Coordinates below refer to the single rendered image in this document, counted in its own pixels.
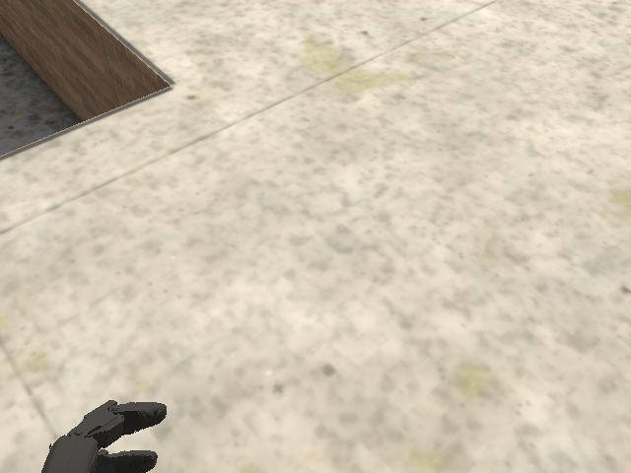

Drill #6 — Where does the left robot hand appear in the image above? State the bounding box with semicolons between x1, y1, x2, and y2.
41;400;167;473

